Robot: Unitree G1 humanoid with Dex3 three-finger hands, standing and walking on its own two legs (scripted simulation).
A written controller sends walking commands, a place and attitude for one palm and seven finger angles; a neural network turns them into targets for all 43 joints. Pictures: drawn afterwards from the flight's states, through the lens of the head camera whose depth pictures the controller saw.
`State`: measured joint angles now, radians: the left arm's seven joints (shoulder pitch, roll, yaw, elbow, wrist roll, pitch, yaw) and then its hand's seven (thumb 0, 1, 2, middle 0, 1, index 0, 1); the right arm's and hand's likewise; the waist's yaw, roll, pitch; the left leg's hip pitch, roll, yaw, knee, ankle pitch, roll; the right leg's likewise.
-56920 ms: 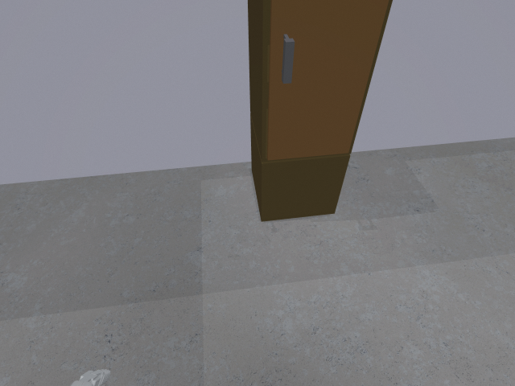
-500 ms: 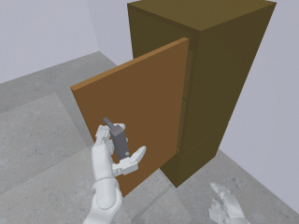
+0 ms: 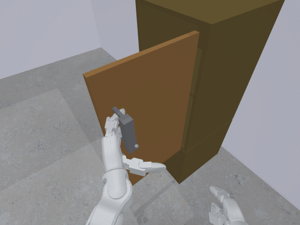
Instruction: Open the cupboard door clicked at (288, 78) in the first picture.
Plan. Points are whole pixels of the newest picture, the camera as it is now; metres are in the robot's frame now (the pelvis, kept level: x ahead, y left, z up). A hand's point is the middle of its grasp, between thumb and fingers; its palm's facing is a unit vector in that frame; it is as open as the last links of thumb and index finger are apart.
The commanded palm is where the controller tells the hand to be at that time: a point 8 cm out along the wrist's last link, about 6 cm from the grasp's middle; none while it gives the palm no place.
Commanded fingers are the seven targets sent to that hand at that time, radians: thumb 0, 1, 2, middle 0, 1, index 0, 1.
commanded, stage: slide the hand sideways off the handle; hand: left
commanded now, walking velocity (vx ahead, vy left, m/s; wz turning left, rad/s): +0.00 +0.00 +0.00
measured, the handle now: (123, 129) +0.34 +0.10 +0.10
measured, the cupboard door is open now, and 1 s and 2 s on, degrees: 92 99 99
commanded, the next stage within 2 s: draw the hand back to the body in 1.26 s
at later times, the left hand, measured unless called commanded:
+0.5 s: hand (141, 162) +0.24 +0.04 +0.11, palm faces -0.12 -0.99 +0.02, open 16.4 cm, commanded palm +0.21 +0.10 +0.11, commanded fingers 0.00 -0.50 0.30 -0.15 -0.30 -0.15 -0.30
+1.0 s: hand (120, 177) +0.20 +0.08 +0.11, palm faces -0.05 -1.00 -0.01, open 16.1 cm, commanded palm +0.16 +0.15 +0.11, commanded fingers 0.00 -0.50 0.30 -0.15 -0.30 -0.15 -0.30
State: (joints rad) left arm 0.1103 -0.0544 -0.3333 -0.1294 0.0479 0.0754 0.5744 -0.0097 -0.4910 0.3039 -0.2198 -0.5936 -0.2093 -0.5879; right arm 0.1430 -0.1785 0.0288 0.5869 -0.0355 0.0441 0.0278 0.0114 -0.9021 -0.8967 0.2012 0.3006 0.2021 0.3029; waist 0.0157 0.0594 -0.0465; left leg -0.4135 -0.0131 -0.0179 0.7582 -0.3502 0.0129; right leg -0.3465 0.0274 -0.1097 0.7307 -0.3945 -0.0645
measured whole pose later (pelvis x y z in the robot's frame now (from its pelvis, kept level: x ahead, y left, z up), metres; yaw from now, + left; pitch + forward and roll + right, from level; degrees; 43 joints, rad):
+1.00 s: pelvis +0.03 +0.00 +0.00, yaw -2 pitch +4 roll +0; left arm 0.66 0.12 -0.19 -0.49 -0.08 -0.14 0.01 -0.01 -0.50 0.30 -0.20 -0.32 -0.20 -0.32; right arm 0.26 -0.22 0.04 0.41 0.01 -0.04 0.01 0.01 -0.90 -0.90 0.20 0.30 0.20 0.30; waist 0.02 0.05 -0.08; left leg -0.45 0.00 0.01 0.79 -0.41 0.01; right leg -0.40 0.04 -0.08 0.78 -0.45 -0.06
